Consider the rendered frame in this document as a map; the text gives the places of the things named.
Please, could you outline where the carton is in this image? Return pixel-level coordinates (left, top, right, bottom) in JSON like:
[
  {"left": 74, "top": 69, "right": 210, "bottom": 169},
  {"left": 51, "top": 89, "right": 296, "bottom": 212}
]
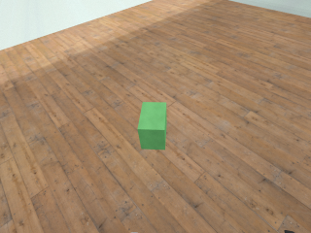
[{"left": 137, "top": 102, "right": 167, "bottom": 150}]

